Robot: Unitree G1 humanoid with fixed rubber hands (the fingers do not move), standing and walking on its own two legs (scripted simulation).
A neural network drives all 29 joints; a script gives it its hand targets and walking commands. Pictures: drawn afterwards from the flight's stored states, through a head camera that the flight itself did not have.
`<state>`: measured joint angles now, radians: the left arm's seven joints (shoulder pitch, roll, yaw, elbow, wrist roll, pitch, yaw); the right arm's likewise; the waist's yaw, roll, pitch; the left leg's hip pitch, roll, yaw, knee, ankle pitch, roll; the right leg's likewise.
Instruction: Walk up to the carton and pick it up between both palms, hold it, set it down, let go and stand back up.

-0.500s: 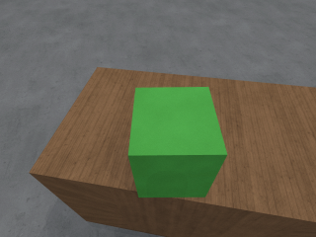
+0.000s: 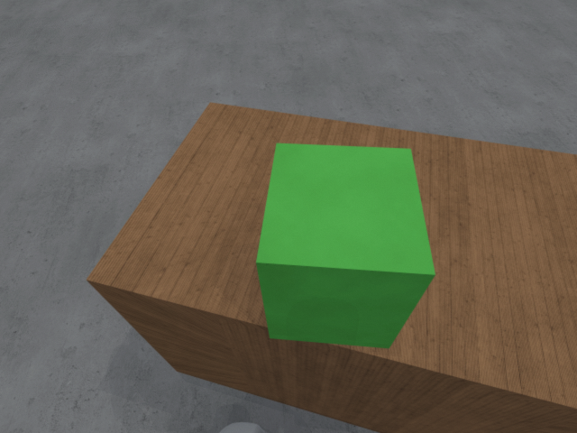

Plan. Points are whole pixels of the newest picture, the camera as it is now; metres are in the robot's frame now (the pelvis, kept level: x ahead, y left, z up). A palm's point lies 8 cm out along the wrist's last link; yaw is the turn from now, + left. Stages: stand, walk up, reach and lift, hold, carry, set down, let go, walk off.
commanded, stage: walk up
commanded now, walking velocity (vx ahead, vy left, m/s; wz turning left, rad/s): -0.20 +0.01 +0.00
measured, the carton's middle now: (335, 250) +0.39 -0.04 +0.00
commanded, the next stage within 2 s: none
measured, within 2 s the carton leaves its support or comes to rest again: neither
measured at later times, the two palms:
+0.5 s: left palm out of the picture -0.09 +0.30 -0.15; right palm out of the picture -0.04 -0.13 -0.14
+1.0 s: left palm out of the picture -0.05 +0.28 -0.14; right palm out of the picture -0.13 -0.20 -0.14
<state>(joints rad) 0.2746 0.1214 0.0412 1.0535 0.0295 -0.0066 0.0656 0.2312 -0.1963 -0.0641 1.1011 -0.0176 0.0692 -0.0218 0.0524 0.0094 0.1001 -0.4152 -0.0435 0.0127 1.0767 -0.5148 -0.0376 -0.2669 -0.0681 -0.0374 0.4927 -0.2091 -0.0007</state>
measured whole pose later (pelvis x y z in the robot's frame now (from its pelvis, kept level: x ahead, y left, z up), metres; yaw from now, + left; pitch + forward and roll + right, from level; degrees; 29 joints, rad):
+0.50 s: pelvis -0.06 +0.09 +0.00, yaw -1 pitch -1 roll +1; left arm 0.32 0.14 0.02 1.15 0.01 0.03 0.04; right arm 0.26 -0.13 0.00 1.09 0.00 0.00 -0.03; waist 0.01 -0.03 0.02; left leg -0.22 -0.06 0.07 0.41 -0.18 0.06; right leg -0.11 -0.01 -0.01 0.43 -0.30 -0.03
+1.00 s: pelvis -0.09 +0.04 +0.00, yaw -1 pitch +0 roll -1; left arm 0.24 0.20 0.06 1.05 0.03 0.03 0.00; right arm 0.32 -0.18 -0.06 1.12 -0.02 0.02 -0.05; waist -0.02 0.00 0.00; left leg -0.30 0.06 0.03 0.42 -0.15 0.00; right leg -0.35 -0.05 -0.03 0.79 -0.45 0.07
